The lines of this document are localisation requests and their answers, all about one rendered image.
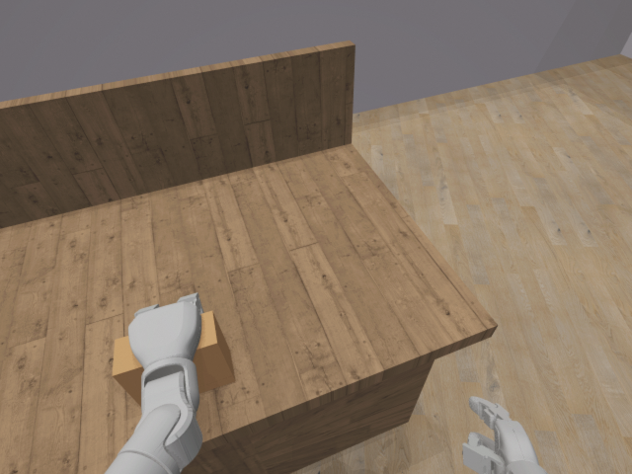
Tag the robot right hand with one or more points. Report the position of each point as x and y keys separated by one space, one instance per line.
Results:
x=511 y=444

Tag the robot left hand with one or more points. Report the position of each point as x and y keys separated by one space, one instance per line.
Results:
x=169 y=331

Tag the sponge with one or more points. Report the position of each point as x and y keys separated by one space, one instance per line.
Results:
x=212 y=359

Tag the table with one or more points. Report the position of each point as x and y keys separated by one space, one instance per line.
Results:
x=239 y=181

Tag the robot left forearm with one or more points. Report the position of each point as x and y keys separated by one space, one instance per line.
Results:
x=167 y=437

